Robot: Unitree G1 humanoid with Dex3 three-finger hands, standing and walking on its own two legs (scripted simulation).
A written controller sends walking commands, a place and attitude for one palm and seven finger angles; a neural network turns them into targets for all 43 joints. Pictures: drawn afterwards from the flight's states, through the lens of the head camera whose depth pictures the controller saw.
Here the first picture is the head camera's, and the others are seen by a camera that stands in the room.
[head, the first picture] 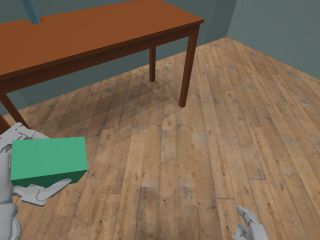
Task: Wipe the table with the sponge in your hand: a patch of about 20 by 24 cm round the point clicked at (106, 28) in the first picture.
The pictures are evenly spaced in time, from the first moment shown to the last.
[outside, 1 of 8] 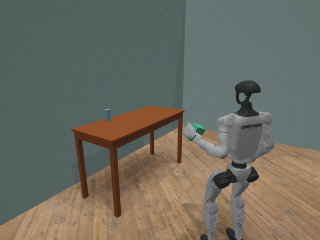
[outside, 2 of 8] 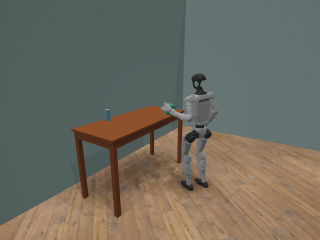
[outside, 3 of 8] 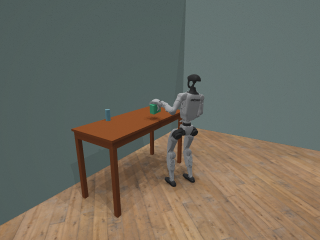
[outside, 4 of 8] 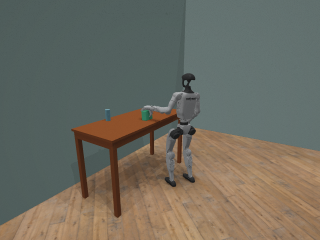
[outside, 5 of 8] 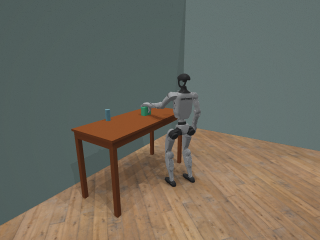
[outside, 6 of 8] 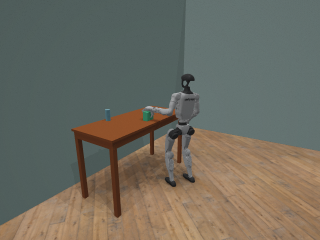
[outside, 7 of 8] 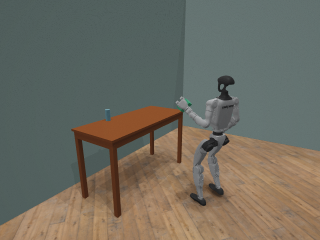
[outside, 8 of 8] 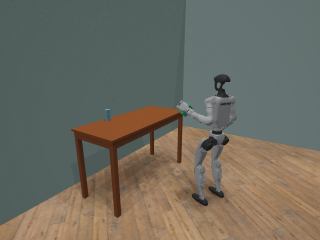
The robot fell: no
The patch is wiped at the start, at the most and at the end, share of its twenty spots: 0.00 0.90 0.90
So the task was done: yes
